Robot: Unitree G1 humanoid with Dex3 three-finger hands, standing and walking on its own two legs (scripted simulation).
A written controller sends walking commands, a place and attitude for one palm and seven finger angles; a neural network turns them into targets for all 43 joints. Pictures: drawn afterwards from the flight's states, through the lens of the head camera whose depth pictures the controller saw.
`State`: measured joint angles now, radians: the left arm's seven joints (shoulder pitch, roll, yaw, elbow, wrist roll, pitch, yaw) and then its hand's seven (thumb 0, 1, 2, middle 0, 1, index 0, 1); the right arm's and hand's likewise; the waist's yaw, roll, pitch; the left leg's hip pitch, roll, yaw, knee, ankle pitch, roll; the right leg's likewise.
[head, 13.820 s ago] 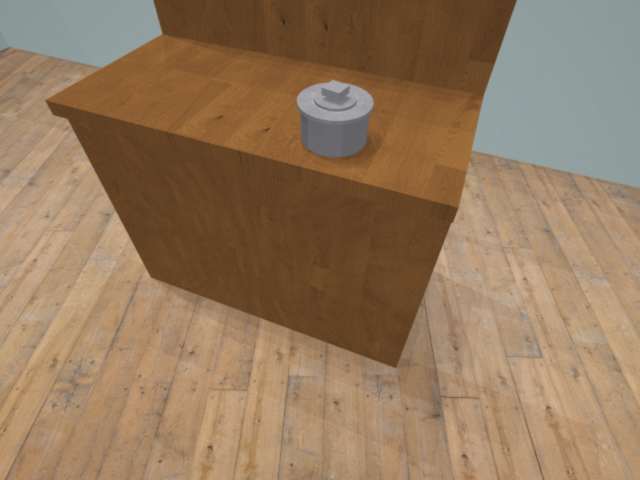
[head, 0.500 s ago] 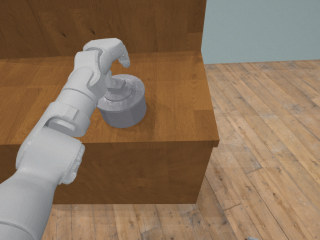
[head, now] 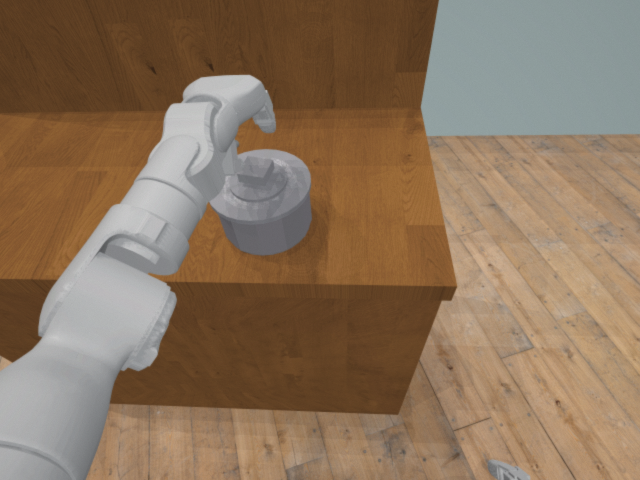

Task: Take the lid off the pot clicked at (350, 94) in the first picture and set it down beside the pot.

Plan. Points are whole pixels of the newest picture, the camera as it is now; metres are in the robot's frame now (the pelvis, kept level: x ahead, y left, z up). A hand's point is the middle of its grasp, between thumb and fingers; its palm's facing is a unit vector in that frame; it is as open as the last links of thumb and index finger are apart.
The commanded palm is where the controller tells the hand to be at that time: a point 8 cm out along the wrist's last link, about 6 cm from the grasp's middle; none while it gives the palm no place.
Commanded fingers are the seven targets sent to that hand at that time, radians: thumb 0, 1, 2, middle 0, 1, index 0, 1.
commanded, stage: move the open hand above the knob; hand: left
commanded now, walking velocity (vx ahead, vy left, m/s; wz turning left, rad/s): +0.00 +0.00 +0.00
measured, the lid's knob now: (256, 170) +0.51 +0.08 +0.11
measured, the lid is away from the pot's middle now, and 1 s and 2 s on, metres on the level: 0.00 0.00 0.00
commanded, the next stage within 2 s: lower the open fingers around the knob in 0.22 s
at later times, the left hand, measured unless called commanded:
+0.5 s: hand (242, 155) +0.48 +0.09 +0.16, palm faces -0.34 -0.03 -0.94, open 10.0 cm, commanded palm +0.48 +0.09 +0.23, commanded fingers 0.00 -0.34 1.55 -0.85 -0.08 -0.85 -0.08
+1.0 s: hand (252, 167) +0.49 +0.08 +0.13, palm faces -0.36 -0.03 -0.93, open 10.0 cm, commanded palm +0.48 +0.09 +0.19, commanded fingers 0.00 -0.34 1.55 -0.85 -0.08 -0.85 -0.08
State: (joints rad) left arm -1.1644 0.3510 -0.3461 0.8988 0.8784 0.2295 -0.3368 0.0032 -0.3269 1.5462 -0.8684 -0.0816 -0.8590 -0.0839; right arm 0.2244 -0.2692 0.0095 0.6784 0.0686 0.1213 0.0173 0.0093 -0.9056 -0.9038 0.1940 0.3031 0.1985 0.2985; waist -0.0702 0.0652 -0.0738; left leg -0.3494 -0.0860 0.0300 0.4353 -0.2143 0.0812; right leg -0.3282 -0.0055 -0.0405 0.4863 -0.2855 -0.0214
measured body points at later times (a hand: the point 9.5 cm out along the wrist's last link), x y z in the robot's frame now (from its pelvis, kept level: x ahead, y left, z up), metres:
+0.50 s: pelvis +0.00 +0.00 +0.00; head +0.03 -0.03 +0.45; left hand +0.49 +0.09 +0.21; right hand +0.06 -0.26 -0.14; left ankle +0.00 +0.07 -0.74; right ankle -0.03 -0.10 -0.74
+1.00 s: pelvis +0.01 -0.01 +0.00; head +0.05 -0.03 +0.45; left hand +0.50 +0.08 +0.19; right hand +0.06 -0.27 -0.14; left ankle +0.00 +0.07 -0.74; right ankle -0.03 -0.10 -0.74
